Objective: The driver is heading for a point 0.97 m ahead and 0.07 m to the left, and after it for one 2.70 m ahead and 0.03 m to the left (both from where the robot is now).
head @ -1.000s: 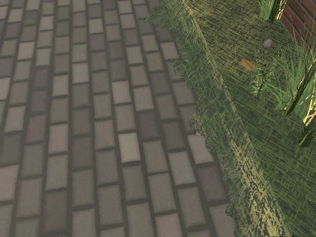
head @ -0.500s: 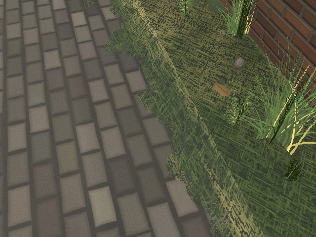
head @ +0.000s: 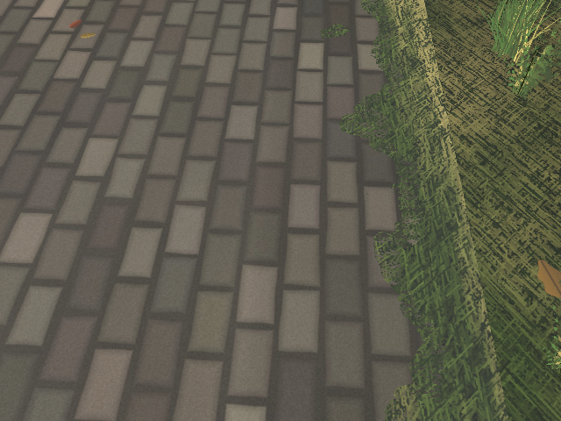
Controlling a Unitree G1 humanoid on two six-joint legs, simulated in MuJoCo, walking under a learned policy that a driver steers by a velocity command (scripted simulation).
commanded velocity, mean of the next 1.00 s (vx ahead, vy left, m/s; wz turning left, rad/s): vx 0.50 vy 0.00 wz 0.28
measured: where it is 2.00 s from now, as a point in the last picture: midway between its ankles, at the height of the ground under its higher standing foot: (252, 204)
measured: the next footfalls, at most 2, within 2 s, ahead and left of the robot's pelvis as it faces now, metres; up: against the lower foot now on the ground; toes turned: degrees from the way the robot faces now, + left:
left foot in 0.08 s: +0.20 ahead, +0.08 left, +0.00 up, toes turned +9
right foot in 0.64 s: +0.55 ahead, -0.01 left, +0.00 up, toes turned +13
